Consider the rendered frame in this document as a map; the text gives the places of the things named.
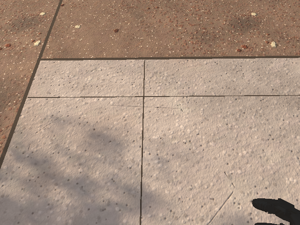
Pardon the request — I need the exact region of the robot right hand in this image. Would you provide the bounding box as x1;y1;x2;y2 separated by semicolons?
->
252;198;300;225

